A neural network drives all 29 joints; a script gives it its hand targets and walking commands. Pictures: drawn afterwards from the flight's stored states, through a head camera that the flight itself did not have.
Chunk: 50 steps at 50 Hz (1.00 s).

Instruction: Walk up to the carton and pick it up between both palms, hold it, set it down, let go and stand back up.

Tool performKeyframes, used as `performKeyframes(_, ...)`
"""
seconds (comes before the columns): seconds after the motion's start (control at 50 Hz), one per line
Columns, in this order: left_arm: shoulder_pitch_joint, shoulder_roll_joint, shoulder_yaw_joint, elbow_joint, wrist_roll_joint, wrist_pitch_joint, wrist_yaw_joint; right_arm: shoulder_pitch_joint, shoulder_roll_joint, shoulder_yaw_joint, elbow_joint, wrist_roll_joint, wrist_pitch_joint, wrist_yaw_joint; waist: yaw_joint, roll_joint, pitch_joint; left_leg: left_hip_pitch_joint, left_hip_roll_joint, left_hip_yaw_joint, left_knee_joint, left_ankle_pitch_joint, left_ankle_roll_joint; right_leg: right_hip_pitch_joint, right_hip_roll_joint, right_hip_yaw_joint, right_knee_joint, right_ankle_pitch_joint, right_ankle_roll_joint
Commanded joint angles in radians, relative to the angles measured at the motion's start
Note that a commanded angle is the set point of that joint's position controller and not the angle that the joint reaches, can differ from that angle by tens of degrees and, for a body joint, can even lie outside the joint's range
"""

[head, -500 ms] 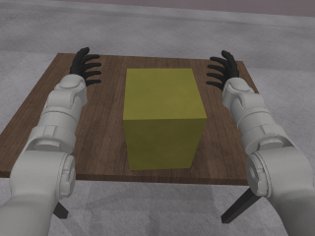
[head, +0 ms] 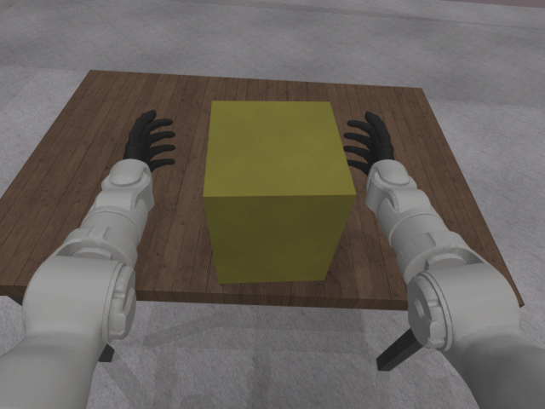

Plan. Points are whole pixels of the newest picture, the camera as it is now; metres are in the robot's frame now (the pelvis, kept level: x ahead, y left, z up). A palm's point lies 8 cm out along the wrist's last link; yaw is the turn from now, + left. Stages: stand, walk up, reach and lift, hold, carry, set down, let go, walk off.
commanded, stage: reach and lift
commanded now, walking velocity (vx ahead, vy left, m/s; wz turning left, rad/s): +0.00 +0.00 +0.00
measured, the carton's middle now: (271, 196) +0.47 +0.00 +0.02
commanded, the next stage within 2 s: none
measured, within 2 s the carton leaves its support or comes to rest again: neither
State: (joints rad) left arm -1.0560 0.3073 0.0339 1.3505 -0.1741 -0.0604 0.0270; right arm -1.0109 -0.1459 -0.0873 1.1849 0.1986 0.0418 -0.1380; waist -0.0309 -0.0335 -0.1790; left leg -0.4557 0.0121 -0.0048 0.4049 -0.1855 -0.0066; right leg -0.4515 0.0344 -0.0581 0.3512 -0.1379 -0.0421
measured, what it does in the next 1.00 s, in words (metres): stands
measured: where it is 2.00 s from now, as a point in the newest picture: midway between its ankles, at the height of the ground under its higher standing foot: outside the picture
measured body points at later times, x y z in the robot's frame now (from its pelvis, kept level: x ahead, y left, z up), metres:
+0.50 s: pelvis +0.00 +0.00 -0.01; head +0.07 +0.03 +0.43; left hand +0.48 +0.19 +0.07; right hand +0.47 -0.16 +0.08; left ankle -0.01 +0.12 -0.74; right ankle +0.01 -0.09 -0.74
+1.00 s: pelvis +0.01 +0.02 +0.00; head +0.08 +0.04 +0.45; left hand +0.46 +0.17 +0.07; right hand +0.44 -0.13 +0.08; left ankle -0.01 +0.12 -0.74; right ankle +0.01 -0.09 -0.74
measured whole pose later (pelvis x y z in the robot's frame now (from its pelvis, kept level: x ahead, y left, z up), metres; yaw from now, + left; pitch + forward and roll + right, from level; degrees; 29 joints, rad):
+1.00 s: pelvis +0.01 +0.02 +0.00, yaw +0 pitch +12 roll -1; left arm -0.94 0.05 0.57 1.17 0.39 -0.20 0.04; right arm -0.84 0.13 -0.65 0.95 -0.44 -0.18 -0.06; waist -0.03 -0.03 -0.08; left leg -0.40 0.00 0.02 0.36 -0.18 0.02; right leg -0.39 0.01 -0.04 0.30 -0.12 -0.01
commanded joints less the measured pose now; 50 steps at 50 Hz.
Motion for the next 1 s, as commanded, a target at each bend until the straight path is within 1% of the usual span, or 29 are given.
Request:
performKeyframes(0.0, -0.513, 0.126, 0.006, -0.114, -0.007, -0.137, 0.003, -0.448, -0.123, -0.037, -0.142, -0.051, -0.101, 0.009, -0.001, 0.077, -0.563, 0.021, -0.005, 0.033, 0.003, 0.239, -0.045, 0.38, -0.058, 0.051, 0.092, 0.321, 0.044)
performKeyframes(0.06, -0.518, 0.114, -0.012, -0.074, -0.023, -0.187, 0.004, -0.432, -0.121, -0.046, -0.108, -0.068, -0.141, 0.014, -0.012, 0.088, -0.609, 0.016, -0.001, 0.033, 0.026, 0.244, -0.051, 0.341, -0.061, 0.048, 0.11, 0.327, 0.04)
performKeyframes(0.14, -0.487, 0.105, -0.015, 0.005, -0.017, -0.227, 0.0, -0.41, -0.116, -0.035, -0.034, -0.067, -0.181, 0.016, -0.017, 0.077, -0.594, -0.018, 0.0, 0.029, 0.046, 0.253, -0.05, 0.319, -0.063, 0.046, 0.128, 0.337, 0.042)
performKeyframes(0.18, -0.482, 0.097, -0.017, 0.031, -0.014, -0.244, 0.002, -0.411, -0.122, -0.026, -0.011, -0.053, -0.2, 0.021, -0.007, 0.085, -0.587, -0.024, 0.004, 0.029, 0.051, 0.265, -0.056, 0.289, -0.061, 0.041, 0.134, 0.32, 0.039)
performKeyframes(0.26, -0.503, 0.07, -0.024, 0.038, -0.023, -0.264, 0.02, -0.432, -0.14, -0.006, -0.005, -0.019, -0.228, 0.037, 0.014, 0.11, -0.627, 0.053, 0.012, 0.028, 0.095, 0.344, -0.077, 0.188, -0.046, 0.023, 0.131, 0.279, 0.03)
performKeyframes(0.28, -0.516, 0.081, -0.053, 0.057, -0.034, -0.255, 0.013, -0.426, -0.13, -0.01, 0.02, -0.013, -0.231, 0.03, -0.032, 0.087, -0.617, 0.043, 0.013, 0.009, 0.116, 0.336, -0.067, 0.183, -0.046, 0.02, 0.134, 0.302, 0.034)
performKeyframes(0.3, -0.512, 0.077, -0.053, 0.059, -0.038, -0.253, 0.008, -0.427, -0.13, 0.001, 0.022, -0.006, -0.236, 0.028, -0.023, 0.087, -0.621, 0.024, 0.01, 0.01, 0.118, 0.334, -0.063, 0.192, -0.05, 0.024, 0.142, 0.32, 0.035)
performKeyframes(0.36, -0.495, 0.081, -0.037, 0.076, -0.029, -0.257, 0.002, -0.426, -0.124, 0.028, 0.027, 0.015, -0.246, 0.024, -0.013, 0.058, -0.629, -0.046, 0.0, 0.015, 0.113, 0.321, -0.046, 0.25, -0.059, 0.04, 0.166, 0.388, 0.049)
performKeyframes(0.4, -0.49, 0.08, -0.021, 0.058, -0.01, -0.264, 0.004, -0.419, -0.121, 0.032, 0.018, 0.021, -0.255, 0.022, -0.004, 0.067, -0.651, -0.07, -0.003, 0.017, 0.109, 0.334, -0.047, 0.277, -0.061, 0.045, 0.177, 0.425, 0.051)
performKeyframes(0.46, -0.487, 0.069, 0.005, 0.034, 0.016, -0.269, 0.007, -0.414, -0.105, 0.033, -0.004, 0.021, -0.259, 0.022, 0.007, 0.077, -0.671, -0.066, -0.004, 0.022, 0.11, 0.354, -0.048, 0.283, -0.061, 0.048, 0.179, 0.441, 0.049)
performKeyframes(0.54, -0.495, 0.034, 0.039, -0.001, 0.056, -0.271, 0.013, -0.408, -0.08, 0.003, -0.019, -0.011, -0.259, 0.024, 0.01, 0.096, -0.676, -0.028, -0.001, 0.025, 0.11, 0.373, -0.054, 0.26, -0.057, 0.046, 0.166, 0.422, 0.041)
performKeyframes(0.62, -0.495, -0.013, 0.081, -0.028, 0.103, -0.267, 0.014, -0.403, -0.039, -0.054, -0.043, -0.08, -0.254, 0.024, 0.003, 0.089, -0.667, 0.008, 0.001, 0.028, 0.106, 0.381, -0.054, 0.245, -0.054, 0.042, 0.147, 0.398, 0.037)
performKeyframes(0.68, -0.497, -0.057, 0.126, -0.057, 0.159, -0.257, 0.015, -0.395, 0.005, -0.124, -0.053, -0.157, -0.248, 0.025, -0.007, 0.091, -0.642, 0.045, 0.005, 0.031, 0.094, 0.373, -0.056, 0.232, -0.051, 0.034, 0.125, 0.362, 0.034)
performKeyframes(0.72, -0.497, -0.106, 0.174, -0.087, 0.217, -0.246, 0.01, -0.385, 0.064, -0.177, -0.059, -0.222, -0.242, 0.031, -0.009, 0.09, -0.612, 0.077, 0.006, 0.034, 0.081, 0.375, -0.054, 0.231, -0.051, 0.027, 0.107, 0.343, 0.034)
performKeyframes(0.76, -0.489, -0.159, 0.255, -0.129, 0.307, -0.234, -0.003, -0.363, 0.141, -0.253, -0.088, -0.321, -0.243, 0.046, -0.003, 0.088, -0.583, 0.107, 0.002, 0.047, 0.061, 0.375, -0.05, 0.262, -0.054, 0.02, 0.088, 0.342, 0.039)
performKeyframes(0.78, -0.485, -0.215, 0.291, -0.145, 0.361, -0.228, -0.015, -0.36, 0.214, -0.289, -0.109, -0.384, -0.247, 0.057, -0.002, 0.081, -0.561, 0.113, 0.0, 0.054, 0.046, 0.372, -0.046, 0.292, -0.056, 0.016, 0.078, 0.353, 0.044)
performKeyframes(0.8, -0.487, -0.314, 0.312, -0.16, 0.419, -0.224, -0.036, -0.359, 0.338, -0.315, -0.133, -0.463, -0.249, 0.078, -0.003, 0.078, -0.535, 0.117, -0.004, 0.06, 0.025, 0.358, -0.04, 0.328, -0.061, 0.01, 0.065, 0.36, 0.051)
performKeyframes(0.82, -0.478, -0.47, 0.325, -0.167, 0.487, -0.221, -0.069, -0.357, 0.518, -0.326, -0.153, -0.551, -0.252, 0.113, 0.001, 0.082, -0.495, 0.134, -0.005, 0.064, 0.004, 0.355, -0.036, 0.365, -0.063, 0.0, 0.05, 0.373, 0.053)
performKeyframes(0.84, -0.438, -0.593, 0.339, -0.158, 0.544, -0.21, -0.098, -0.334, 0.64, -0.333, -0.171, -0.614, -0.256, 0.153, 0.014, 0.099, -0.484, 0.167, -0.005, 0.07, -0.009, 0.368, -0.037, 0.407, -0.058, -0.006, 0.04, 0.4, 0.044)
performKeyframes(0.86, -0.393, -0.647, 0.356, -0.147, 0.579, -0.198, -0.113, -0.299, 0.686, -0.341, -0.185, -0.649, -0.254, 0.182, 0.017, 0.11, -0.476, 0.188, -0.004, 0.072, -0.013, 0.379, -0.04, 0.443, -0.055, -0.004, 0.036, 0.432, 0.035)
performKeyframes(0.88, -0.367, -0.673, 0.372, -0.161, 0.599, -0.187, -0.118, -0.274, 0.706, -0.352, -0.202, -0.673, -0.25, 0.201, 0.018, 0.113, -0.465, 0.185, -0.004, 0.075, -0.022, 0.375, -0.041, 0.477, -0.054, 0.001, 0.035, 0.448, 0.03)
performKeyframes(0.9, -0.354, -0.679, 0.391, -0.18, 0.614, -0.174, -0.118, -0.263, 0.713, -0.36, -0.223, -0.691, -0.246, 0.214, 0.024, 0.103, -0.451, 0.173, -0.004, 0.078, -0.035, 0.359, -0.035, 0.508, -0.054, 0.003, 0.035, 0.453, 0.032)
performKeyframes(0.98, -0.311, -0.691, 0.432, -0.253, 0.656, -0.114, -0.11, -0.234, 0.712, -0.383, -0.256, -0.747, -0.241, 0.238, 0.034, 0.071, -0.357, 0.186, 0.007, 0.09, -0.072, 0.346, -0.024, 0.535, -0.044, -0.011, 0.017, 0.39, 0.047)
